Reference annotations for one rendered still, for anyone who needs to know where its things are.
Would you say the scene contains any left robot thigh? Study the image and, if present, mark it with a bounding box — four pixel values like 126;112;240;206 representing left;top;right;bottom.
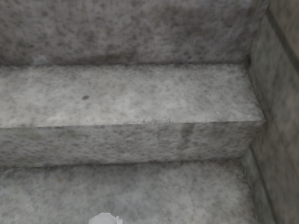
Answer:
89;214;123;224

